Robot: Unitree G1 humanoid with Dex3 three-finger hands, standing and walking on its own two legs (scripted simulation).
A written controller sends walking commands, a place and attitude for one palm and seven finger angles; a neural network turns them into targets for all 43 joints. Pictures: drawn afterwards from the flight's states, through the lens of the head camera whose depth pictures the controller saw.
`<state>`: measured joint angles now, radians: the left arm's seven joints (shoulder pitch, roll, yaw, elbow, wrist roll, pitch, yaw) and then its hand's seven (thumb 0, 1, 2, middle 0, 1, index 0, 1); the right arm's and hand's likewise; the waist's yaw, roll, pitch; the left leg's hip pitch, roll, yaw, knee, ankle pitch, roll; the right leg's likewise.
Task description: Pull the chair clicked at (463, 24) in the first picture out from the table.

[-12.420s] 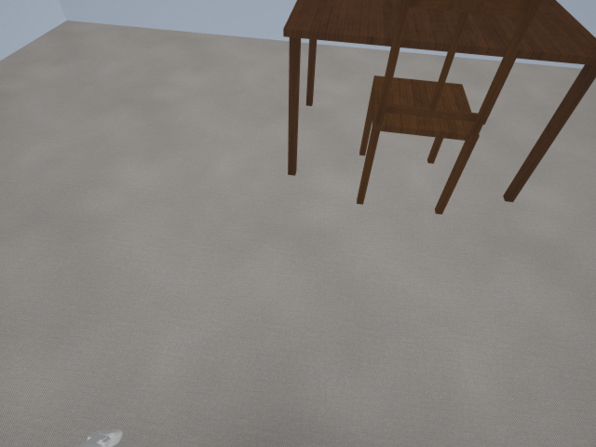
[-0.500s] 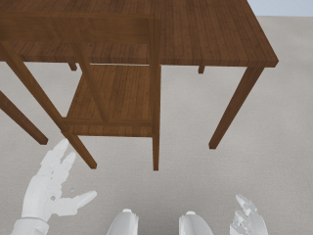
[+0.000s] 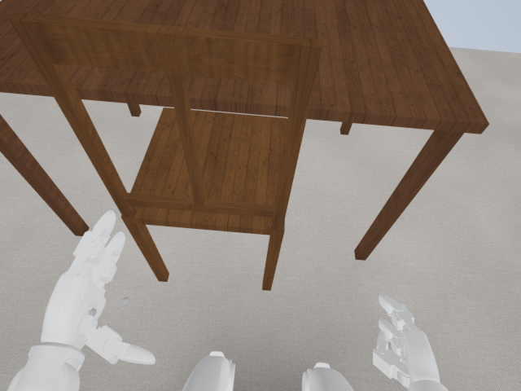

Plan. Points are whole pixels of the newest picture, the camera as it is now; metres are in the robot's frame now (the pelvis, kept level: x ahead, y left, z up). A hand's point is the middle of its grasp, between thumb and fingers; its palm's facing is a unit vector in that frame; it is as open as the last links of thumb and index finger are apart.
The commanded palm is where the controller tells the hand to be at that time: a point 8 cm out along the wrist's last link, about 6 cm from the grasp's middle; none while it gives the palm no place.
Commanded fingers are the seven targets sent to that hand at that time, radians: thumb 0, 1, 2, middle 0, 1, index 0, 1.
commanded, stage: raise the hand toward the chair's back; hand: left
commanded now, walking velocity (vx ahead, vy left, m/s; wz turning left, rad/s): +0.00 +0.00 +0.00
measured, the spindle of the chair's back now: (190, 151) +0.52 +0.17 +0.02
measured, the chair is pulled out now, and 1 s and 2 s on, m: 0.00 0.00 0.00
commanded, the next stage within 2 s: aim the fingers beside a spindle in 0.72 s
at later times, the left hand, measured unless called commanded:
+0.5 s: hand (137, 272) +0.26 +0.19 +0.06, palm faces +0.01 -1.00 -0.06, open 16.9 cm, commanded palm +0.24 +0.25 +0.06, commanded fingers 0.00 -0.50 0.30 -0.06 -0.08 -0.06 -0.08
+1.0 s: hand (156, 272) +0.27 +0.17 +0.04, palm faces -0.01 -1.00 -0.06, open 16.9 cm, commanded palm +0.25 +0.23 +0.05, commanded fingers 0.00 -0.50 0.30 -0.06 -0.08 -0.06 -0.08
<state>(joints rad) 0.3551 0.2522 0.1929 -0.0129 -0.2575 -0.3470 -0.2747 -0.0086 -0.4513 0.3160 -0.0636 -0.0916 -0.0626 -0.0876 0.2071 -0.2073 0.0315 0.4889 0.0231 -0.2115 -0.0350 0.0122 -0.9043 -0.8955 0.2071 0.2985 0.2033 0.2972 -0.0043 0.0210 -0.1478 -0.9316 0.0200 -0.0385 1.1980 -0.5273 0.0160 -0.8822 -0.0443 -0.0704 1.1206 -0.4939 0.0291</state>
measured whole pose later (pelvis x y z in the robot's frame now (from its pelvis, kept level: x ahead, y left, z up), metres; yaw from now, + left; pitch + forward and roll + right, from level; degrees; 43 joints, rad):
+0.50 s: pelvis +0.02 -0.01 +0.01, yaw -1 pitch +16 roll -3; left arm 0.32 0.26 0.23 0.02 -0.27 -0.35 -0.26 -0.01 -0.50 0.30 -0.06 -0.09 -0.06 -0.08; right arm 0.27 -0.24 0.00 0.53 0.02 -0.21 -0.04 0.01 -0.90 -0.90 0.21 0.30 0.20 0.30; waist -0.04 0.02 -0.14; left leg -0.88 0.03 -0.03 1.13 -0.52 0.00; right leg -0.84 -0.03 -0.06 1.07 -0.49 0.02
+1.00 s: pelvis +0.02 -0.03 +0.01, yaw +0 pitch +16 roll -2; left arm 0.23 0.25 0.23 0.16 -0.28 -0.40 -0.31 -0.01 -0.50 0.30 -0.06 -0.08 -0.06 -0.08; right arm 0.22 -0.25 0.01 0.54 0.02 -0.20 -0.04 0.01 -0.91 -0.90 0.21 0.30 0.20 0.30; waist -0.03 0.03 -0.14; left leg -0.90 0.04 -0.05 1.15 -0.53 -0.03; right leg -0.88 -0.02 -0.08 1.12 -0.52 -0.01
